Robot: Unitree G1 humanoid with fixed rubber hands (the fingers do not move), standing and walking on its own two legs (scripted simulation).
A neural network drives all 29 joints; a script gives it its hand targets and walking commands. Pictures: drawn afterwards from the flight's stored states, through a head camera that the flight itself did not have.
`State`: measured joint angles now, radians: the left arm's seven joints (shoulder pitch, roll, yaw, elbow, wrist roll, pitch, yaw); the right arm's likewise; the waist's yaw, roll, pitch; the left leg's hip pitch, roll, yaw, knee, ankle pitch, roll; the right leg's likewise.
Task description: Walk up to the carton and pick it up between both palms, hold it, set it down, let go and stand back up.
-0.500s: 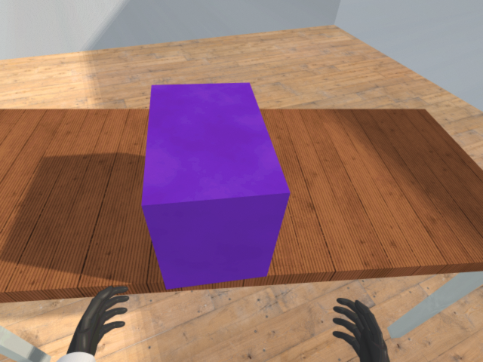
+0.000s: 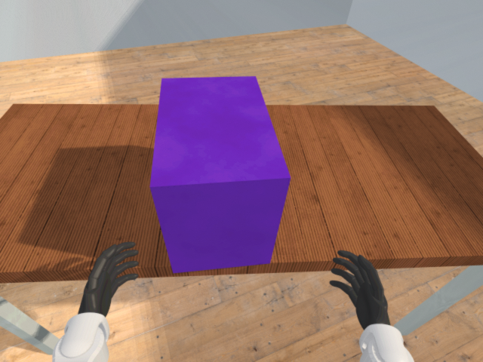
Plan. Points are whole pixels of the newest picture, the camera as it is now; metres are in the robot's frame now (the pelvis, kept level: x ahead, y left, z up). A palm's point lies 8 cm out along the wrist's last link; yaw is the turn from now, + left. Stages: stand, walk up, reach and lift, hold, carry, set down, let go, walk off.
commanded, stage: reach and lift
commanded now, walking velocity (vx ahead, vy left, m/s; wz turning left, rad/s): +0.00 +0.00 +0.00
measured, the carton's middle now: (215, 171) +0.45 +0.09 +0.05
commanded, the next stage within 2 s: none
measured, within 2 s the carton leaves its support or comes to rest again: neither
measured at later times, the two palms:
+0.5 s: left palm (101, 236) +0.26 +0.24 +0.08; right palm (363, 250) +0.29 -0.17 +0.06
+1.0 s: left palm (106, 178) +0.33 +0.24 +0.14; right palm (361, 189) +0.36 -0.17 +0.12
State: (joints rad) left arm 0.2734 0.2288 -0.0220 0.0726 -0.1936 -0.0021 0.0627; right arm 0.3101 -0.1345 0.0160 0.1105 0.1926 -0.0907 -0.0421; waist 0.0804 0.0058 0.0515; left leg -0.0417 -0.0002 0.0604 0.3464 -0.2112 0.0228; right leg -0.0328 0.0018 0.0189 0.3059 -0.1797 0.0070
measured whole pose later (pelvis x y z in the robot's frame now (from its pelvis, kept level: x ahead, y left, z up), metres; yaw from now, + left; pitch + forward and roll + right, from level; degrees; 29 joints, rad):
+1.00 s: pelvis +0.00 -0.02 +0.00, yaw +1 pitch +1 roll -1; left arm -0.37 0.33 0.22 -0.08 -0.23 0.69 0.00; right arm -0.37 -0.26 0.04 0.07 0.39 0.38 -0.21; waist 0.04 -0.01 0.06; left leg -0.20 0.03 0.03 0.41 -0.22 0.00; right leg -0.16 0.03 -0.01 0.33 -0.18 -0.01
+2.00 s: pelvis +0.00 -0.02 +0.00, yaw +3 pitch +6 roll -1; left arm -0.92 0.37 0.09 0.86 -0.20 0.35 0.00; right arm -0.91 -0.21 -0.03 0.87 0.30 0.27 -0.18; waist 0.03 0.00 -0.05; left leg -0.32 0.03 -0.01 0.41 -0.19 -0.01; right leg -0.26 0.03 -0.05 0.30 -0.15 -0.02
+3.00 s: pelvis -0.02 -0.01 -0.01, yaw +4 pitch +16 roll -2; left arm -1.00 0.20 0.19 1.27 -0.06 -0.17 0.05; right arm -0.94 0.00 -0.27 1.11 -0.05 -0.07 -0.10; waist 0.03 -0.02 -0.16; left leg -0.60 0.01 -0.03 0.52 -0.19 0.00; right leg -0.54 0.01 -0.07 0.43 -0.16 -0.01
